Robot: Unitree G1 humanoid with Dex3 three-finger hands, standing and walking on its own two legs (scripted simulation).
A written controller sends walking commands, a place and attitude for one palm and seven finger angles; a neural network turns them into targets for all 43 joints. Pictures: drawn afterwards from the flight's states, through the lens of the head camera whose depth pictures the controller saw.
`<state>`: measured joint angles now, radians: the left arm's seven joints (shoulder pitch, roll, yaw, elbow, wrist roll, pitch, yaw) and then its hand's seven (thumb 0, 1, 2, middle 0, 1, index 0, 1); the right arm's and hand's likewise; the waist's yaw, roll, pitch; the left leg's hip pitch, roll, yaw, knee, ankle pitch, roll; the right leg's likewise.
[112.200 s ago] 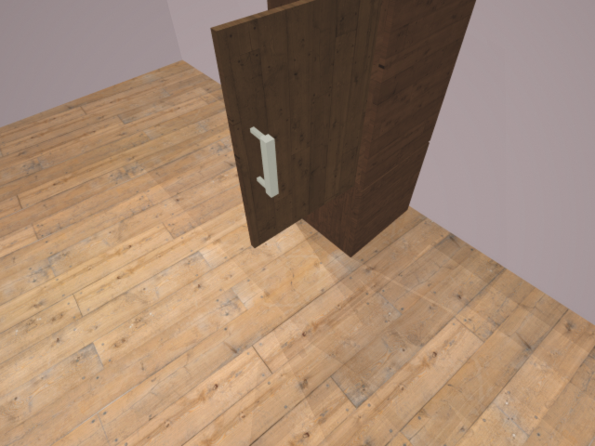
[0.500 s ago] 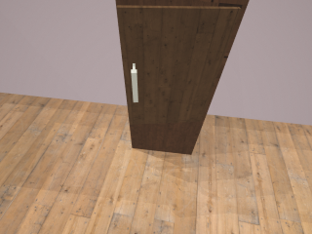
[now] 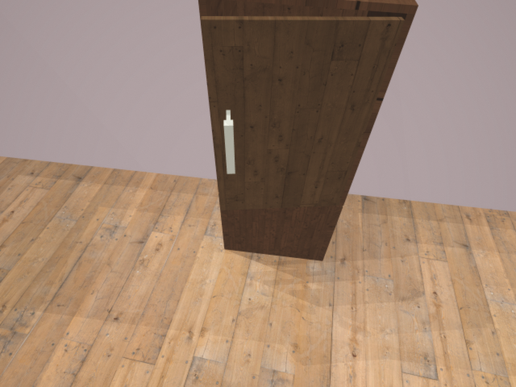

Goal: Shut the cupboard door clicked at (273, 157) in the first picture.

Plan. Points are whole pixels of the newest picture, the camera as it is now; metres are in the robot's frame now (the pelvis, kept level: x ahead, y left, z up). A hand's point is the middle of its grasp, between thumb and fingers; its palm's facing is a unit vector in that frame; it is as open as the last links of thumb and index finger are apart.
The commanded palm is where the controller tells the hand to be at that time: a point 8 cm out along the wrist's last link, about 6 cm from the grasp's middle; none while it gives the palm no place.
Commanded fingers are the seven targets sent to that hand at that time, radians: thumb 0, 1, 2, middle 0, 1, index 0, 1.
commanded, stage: look again from close up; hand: left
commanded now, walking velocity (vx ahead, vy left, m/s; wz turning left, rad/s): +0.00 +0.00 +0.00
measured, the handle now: (229, 142) +0.67 +0.11 -0.04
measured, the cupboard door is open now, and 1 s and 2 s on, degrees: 11 11 11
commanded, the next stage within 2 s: shuffle to correct the standing spot in 0.34 s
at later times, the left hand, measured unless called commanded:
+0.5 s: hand out of the picture +0.01 +0.15 -0.18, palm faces +0.02 -0.99 -0.16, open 7.4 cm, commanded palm none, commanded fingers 0.00 0.90 0.90 -0.20 -0.30 -0.20 -0.30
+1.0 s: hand out of the picture +0.06 +0.08 -0.18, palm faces +0.20 -0.97 -0.16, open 7.4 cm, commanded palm none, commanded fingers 0.00 0.90 0.90 -0.20 -0.30 -0.20 -0.30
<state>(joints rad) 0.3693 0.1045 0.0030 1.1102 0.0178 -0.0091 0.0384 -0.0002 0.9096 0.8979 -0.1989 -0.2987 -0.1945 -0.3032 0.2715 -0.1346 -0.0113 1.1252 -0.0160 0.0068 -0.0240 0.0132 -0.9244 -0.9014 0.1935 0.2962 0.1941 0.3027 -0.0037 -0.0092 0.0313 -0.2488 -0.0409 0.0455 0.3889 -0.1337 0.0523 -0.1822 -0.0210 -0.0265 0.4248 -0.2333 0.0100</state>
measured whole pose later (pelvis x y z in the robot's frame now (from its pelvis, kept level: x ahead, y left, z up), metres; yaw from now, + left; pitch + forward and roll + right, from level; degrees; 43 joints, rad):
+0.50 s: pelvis +0.03 +0.00 +0.00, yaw -1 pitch -1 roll +0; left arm 0.32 0.12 0.00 1.11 0.01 -0.02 0.04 0.00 0.91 0.90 -0.20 -0.30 -0.19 -0.30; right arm 0.28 -0.12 0.01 1.16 -0.02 -0.01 -0.03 0.01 -0.92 -0.90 0.19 0.30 0.19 0.30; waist -0.01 -0.01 0.04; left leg -0.21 -0.04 0.05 0.39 -0.18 0.05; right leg -0.14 -0.02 -0.02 0.41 -0.26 0.01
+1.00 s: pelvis +0.13 -0.06 -0.01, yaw +9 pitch +1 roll +0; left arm 0.41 0.09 0.03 1.09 0.03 -0.05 0.03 0.00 0.91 0.90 -0.20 -0.30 -0.19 -0.30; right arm 0.27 -0.18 -0.06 1.10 -0.04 0.01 -0.02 0.01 -0.91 -0.90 0.19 0.30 0.19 0.30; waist 0.00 0.00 0.03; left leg -0.52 0.07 0.09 1.02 -0.36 0.01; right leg -0.04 0.02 -0.18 0.38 -0.37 -0.07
